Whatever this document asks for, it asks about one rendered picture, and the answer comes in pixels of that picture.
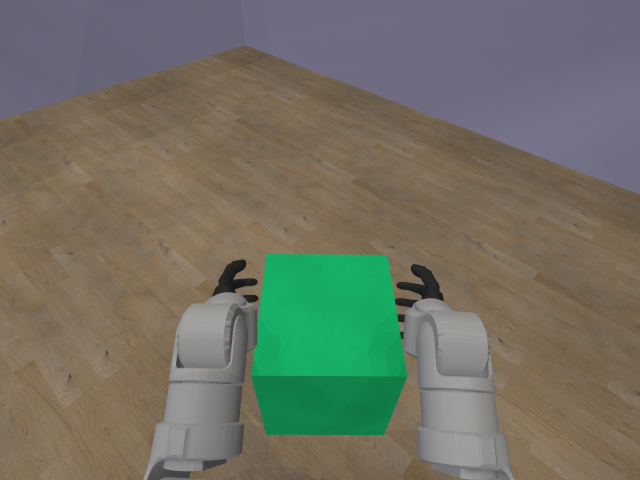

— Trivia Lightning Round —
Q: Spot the left robot forearm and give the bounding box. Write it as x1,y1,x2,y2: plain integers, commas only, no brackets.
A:
143,292,257,480

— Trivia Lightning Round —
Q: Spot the carton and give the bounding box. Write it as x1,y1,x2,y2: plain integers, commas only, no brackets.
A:
251,254,407,435

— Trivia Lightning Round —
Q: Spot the left robot hand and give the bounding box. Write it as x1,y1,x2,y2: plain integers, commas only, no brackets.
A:
212,260,258,303

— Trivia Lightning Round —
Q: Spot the right robot forearm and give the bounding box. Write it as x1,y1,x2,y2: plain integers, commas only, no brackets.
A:
402,298,515,480

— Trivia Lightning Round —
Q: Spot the right robot hand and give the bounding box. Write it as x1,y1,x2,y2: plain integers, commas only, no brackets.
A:
395,264,444,339

